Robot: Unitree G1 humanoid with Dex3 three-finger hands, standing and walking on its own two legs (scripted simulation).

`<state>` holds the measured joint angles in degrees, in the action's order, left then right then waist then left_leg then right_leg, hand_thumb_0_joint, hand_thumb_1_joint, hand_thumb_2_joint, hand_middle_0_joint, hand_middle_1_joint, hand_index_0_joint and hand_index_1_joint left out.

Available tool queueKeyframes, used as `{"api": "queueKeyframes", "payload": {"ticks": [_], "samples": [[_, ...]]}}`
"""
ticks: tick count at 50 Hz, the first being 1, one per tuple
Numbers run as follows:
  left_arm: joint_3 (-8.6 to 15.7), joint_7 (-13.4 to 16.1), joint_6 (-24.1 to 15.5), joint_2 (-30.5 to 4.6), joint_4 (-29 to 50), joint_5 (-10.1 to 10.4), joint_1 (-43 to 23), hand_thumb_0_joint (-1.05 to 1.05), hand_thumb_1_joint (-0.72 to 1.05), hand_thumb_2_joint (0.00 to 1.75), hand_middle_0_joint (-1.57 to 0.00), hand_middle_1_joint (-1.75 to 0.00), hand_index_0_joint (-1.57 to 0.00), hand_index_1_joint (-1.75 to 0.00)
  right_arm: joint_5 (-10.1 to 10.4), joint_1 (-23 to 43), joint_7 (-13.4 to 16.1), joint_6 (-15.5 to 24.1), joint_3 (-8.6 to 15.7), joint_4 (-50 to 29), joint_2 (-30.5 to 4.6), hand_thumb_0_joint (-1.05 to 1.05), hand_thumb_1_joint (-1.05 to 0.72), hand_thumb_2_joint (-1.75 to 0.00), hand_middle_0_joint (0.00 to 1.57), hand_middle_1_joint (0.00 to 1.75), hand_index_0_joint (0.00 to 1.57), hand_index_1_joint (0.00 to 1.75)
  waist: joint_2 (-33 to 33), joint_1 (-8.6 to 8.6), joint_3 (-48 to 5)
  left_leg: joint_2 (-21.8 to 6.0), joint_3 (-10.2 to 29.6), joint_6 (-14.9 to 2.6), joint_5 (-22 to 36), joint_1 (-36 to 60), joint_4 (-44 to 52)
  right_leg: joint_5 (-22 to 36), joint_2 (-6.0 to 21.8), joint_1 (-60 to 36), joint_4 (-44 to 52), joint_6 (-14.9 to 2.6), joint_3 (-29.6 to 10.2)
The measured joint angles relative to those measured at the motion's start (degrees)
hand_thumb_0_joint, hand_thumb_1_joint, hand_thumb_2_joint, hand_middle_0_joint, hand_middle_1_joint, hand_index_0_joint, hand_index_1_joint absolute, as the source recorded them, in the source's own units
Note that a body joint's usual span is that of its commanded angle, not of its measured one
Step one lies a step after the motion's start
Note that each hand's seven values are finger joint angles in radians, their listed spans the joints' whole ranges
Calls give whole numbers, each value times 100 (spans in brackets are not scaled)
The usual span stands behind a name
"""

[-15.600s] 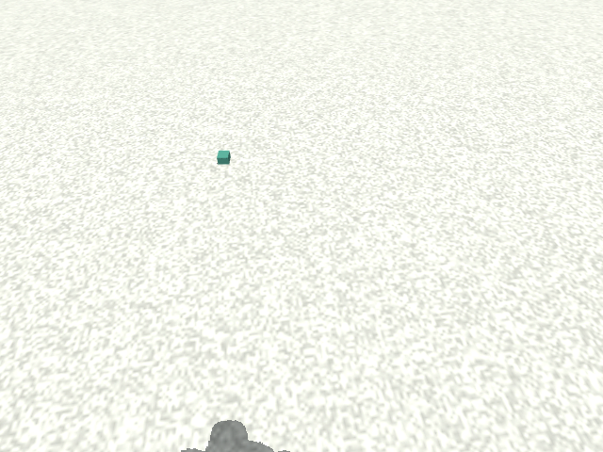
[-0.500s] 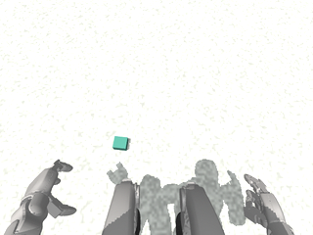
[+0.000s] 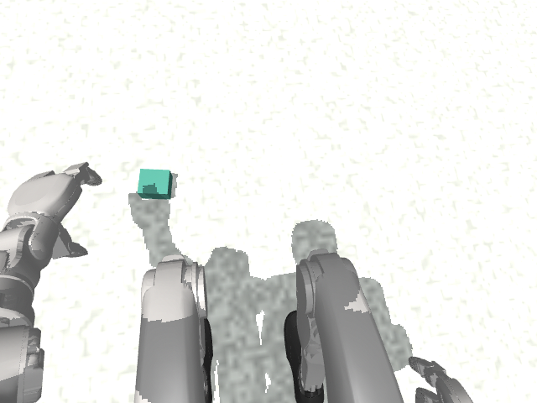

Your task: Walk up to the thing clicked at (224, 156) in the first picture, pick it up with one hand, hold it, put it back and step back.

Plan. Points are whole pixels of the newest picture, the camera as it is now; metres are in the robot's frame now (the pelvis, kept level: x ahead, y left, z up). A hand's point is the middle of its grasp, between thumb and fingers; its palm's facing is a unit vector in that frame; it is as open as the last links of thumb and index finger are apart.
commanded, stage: rise first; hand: left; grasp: from above
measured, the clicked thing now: (155, 184) +0.53 +0.24 -0.38
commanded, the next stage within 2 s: none
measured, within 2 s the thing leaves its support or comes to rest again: neither
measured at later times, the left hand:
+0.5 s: hand (89, 198) +0.45 +0.32 -0.21, palm faces -0.48 -0.07 -0.87, open 12.8 cm
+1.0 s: hand (101, 190) +0.47 +0.31 -0.24, palm faces -0.45 -0.01 -0.89, open 12.7 cm
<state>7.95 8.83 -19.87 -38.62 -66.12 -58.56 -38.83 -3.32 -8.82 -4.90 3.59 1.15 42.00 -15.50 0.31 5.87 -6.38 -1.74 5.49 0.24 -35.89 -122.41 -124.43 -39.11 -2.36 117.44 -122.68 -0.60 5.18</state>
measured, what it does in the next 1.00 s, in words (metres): lowers itself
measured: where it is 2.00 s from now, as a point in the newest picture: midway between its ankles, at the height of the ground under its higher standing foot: (252, 378)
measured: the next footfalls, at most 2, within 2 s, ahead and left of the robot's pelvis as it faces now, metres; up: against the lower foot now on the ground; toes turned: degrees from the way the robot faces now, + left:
none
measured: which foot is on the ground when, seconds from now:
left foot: down 0.00-1.00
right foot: down 0.00-1.00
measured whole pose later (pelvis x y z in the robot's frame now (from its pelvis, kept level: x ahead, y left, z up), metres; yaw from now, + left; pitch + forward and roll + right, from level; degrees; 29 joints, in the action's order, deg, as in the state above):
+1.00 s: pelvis +0.01 +0.01 -0.07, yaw -5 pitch +33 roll -9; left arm 6.8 22.1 -20.6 -49.1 -80.2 -75.9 -52.6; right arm -9.3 -5.8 -6.6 -0.6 -4.7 42.3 -14.5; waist -2.7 12.1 -0.9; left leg -2.4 9.0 -0.3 -39.1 -133.9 -139.0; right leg -41.0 -3.8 127.6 -134.5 0.4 8.1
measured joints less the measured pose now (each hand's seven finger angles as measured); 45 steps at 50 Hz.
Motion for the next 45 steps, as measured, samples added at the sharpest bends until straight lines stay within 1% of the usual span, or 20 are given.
{"api": "queueKeyframes", "payload": {"ticks": [6,8,14,23,30,37,40,45], "samples": [[-45,321,-58,-254,-441,-479,-446,0,-28,84,-30,-77,-29,-78,-134,-36,-45,-190,-63,76,18,1,-88,-89,20,30,20,30,-38,179,74,17,52,-37,4,-363,-363,-7,4,302,-312,41,48],[-67,394,-53,-326,-556,-608,-569,0,-28,84,-29,-76,-28,-77,-173,-25,-60,-238,-86,84,30,1,-88,-89,20,30,20,30,-49,227,99,20,68,-45,-8,-450,-456,-20,2,372,-391,50,62],[-117,521,-90,-506,-799,-904,-835,0,-29,84,-29,-74,-28,-75,-277,66,-104,-345,-191,58,55,1,-89,-90,20,30,20,30,-78,327,204,23,127,-64,-67,-634,-690,-74,-9,512,-574,74,114],[-94,739,-263,-731,-944,-1304,-1006,0,-28,82,-31,-72,-30,-73,-422,248,-175,-465,-346,-16,71,1,-90,-90,20,30,20,30,-166,392,338,-10,225,-70,-170,-810,-984,-129,-61,661,-788,90,197],[-120,968,-315,-877,-1097,-1564,-1118,0,-26,80,-32,-70,-32,-71,-505,346,-189,-499,-420,-17,70,0,-91,-90,20,30,20,30,-227,437,401,-35,272,-71,-224,-945,-1182,-150,-96,794,-951,98,234],[-124,1162,-279,-960,-1221,-1734,-1210,0,-25,78,-33,-71,-33,-71,-562,379,-179,-500,-478,18,86,0,-91,-90,20,30,20,30,-277,498,455,-55,305,-64,-261,-1041,-1326,-159,-123,899,-1077,99,259],[-125,1245,-261,-992,-1298,-1779,-1254,0,-25,78,-33,-71,-33,-71,-580,369,-174,-493,-505,25,91,0,-92,-90,20,30,20,30,-286,527,462,-63,322,-60,-275,-1083,-1375,-160,-134,946,-1116,97,272],[-128,1322,-174,-1032,-1405,-1775,-1337,0,-26,78,-32,-74,-32,-73,-597,340,-163,-449,-553,29,99,0,-92,-90,20,30,20,30,-296,580,504,-67,339,-56,-297,-1132,-1425,-172,-142,996,-1157,97,285]]}}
